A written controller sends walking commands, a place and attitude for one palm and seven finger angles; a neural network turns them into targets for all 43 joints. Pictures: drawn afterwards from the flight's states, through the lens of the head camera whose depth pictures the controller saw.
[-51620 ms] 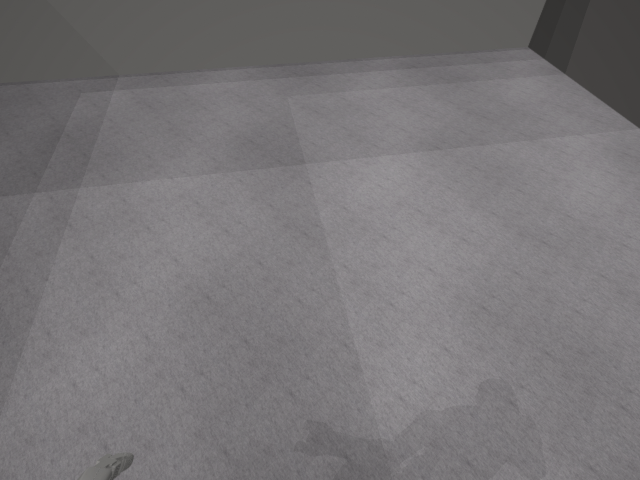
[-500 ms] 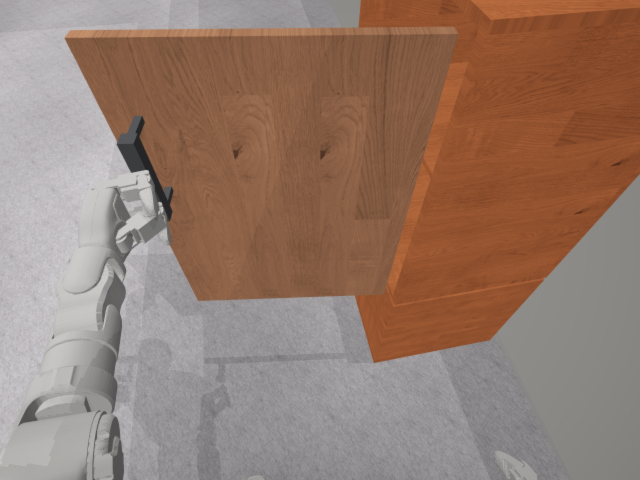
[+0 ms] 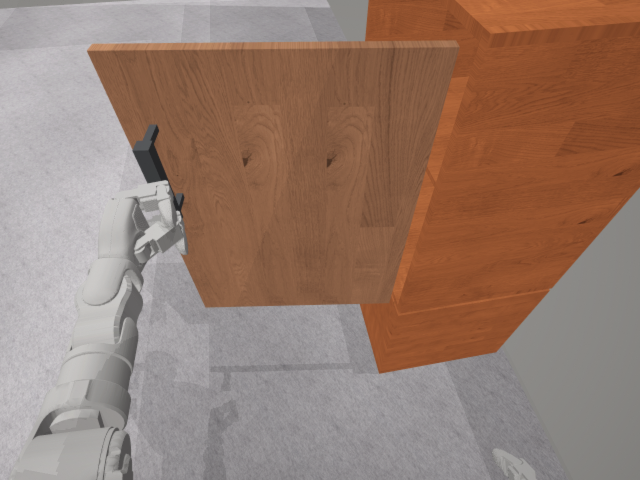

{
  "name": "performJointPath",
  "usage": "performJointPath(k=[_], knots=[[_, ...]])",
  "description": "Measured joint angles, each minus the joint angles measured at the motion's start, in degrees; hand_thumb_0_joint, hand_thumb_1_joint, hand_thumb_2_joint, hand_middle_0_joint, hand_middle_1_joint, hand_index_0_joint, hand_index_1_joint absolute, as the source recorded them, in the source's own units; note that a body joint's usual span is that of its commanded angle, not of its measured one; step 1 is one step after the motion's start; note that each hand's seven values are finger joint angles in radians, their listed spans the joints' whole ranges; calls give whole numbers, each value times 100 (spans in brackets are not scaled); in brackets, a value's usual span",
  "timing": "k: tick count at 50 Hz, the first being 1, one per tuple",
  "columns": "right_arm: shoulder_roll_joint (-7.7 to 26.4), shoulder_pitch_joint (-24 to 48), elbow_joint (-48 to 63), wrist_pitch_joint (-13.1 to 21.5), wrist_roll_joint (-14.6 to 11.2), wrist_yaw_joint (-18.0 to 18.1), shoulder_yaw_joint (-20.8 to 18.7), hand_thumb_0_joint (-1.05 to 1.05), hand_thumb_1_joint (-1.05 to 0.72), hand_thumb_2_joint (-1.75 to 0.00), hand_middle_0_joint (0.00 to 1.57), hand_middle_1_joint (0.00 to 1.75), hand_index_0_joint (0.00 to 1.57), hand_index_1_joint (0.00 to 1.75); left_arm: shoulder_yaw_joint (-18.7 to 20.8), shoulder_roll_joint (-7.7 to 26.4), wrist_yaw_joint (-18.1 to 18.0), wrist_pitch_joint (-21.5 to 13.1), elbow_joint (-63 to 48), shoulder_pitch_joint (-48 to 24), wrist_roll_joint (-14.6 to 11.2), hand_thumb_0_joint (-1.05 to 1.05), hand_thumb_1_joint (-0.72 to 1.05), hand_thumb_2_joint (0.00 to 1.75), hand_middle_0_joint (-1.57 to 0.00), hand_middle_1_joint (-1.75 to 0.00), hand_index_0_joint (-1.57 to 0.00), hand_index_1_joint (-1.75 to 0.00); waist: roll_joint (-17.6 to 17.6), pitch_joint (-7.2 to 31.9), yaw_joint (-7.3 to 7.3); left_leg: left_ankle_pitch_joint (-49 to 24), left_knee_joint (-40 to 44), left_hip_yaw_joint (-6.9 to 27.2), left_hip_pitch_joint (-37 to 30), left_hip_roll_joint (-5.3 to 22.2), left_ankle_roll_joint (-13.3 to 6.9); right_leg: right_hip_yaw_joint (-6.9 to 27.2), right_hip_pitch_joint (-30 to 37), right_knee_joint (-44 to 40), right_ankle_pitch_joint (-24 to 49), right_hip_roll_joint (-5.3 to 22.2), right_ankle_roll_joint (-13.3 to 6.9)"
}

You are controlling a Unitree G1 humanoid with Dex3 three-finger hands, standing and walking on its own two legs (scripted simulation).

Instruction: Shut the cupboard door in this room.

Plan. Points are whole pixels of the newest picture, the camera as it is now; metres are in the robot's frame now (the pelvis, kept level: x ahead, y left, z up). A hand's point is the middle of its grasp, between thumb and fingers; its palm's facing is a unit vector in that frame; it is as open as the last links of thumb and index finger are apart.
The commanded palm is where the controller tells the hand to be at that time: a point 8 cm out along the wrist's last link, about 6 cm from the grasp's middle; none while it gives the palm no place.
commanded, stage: push the door shut along its arc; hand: left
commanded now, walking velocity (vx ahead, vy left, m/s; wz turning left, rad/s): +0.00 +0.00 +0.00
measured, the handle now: (163, 177) +0.50 +0.23 +0.10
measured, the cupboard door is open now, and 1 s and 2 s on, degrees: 81 68 56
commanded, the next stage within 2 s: pull the fist back off the door in 1.82 s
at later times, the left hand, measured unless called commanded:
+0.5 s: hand (193, 194) +0.46 +0.18 +0.11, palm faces -0.09 -1.00 -0.01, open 3.1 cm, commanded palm +0.45 +0.23 +0.10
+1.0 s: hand (216, 162) +0.52 +0.16 +0.11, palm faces -0.22 -0.97 +0.00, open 3.1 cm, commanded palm +0.52 +0.21 +0.10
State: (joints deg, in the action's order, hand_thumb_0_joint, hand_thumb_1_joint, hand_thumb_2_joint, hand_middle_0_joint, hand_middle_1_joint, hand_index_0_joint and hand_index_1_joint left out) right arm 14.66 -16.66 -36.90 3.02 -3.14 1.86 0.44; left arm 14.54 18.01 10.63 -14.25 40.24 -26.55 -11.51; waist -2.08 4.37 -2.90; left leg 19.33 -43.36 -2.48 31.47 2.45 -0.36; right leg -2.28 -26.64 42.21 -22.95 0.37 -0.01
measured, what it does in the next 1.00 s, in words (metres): stands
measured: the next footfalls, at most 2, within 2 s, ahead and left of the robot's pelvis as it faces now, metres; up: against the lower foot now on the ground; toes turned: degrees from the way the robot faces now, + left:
none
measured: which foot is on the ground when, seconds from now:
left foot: down 0.00-1.00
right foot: down 0.00-1.00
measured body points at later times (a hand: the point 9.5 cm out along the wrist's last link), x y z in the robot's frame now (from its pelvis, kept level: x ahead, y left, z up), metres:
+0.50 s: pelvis -0.01 -0.01 -0.01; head +0.06 -0.01 +0.44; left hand +0.46 +0.23 +0.11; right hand +0.01 -0.29 -0.13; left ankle +0.02 +0.11 -0.71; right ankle -0.02 -0.12 -0.71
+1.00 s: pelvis -0.01 +0.01 -0.03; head +0.10 +0.02 +0.41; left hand +0.53 +0.21 +0.11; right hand -0.03 -0.26 -0.13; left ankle +0.02 +0.11 -0.71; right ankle -0.02 -0.12 -0.71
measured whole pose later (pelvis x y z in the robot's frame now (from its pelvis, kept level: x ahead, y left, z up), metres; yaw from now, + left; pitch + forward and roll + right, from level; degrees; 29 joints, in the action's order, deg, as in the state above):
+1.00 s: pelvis -0.01 +0.01 -0.03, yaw -1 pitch +18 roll -3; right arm 16.7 -22.6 -38.2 1.7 -1.2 1.9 1.8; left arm 19.2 35.2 24.7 -15.2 75.3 -64.0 -6.0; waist -2.1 4.1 -12.6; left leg 21.3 -53.4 -1.7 50.7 3.8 -1.3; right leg -2.5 -44.8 50.1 -23.8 -0.7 0.6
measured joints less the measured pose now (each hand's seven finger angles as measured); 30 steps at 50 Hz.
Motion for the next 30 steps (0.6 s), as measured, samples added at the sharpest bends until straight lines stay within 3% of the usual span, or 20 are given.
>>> performJointPath(k=[4,12,22,30], knots=[[-2,118,26,-8,-3,31,72,1,-91,-90,20,30,21,30,-55,74,47,64,515,-415,76,2,90,90,-130,-150,-131,-150,37,-89,-30,-50,-23,43,80,-14,10,-43,-80,62,9,12,-17],[51,55,-72,-2,48,65,109,1,-91,-90,21,30,21,30,212,490,381,-274,1393,-1334,187,2,90,90,-130,-150,-131,-150,110,-158,-216,-47,-177,70,393,35,51,-59,-404,238,-8,-34,-66],[226,-474,-211,-194,55,65,-13,1,-91,-90,20,30,21,30,413,848,969,-296,2036,-1668,61,2,90,90,-130,-150,-130,-150,31,-71,-367,29,-278,40,594,80,50,-21,-614,315,-52,-74,-68],[230,-541,-235,-263,61,71,3,1,-91,-90,20,30,21,30,545,1185,1219,-315,2463,-2161,175,2,90,90,-130,-150,-131,-150,91,-81,-546,43,-423,82,899,115,44,-52,-880,393,-37,-109,-68]])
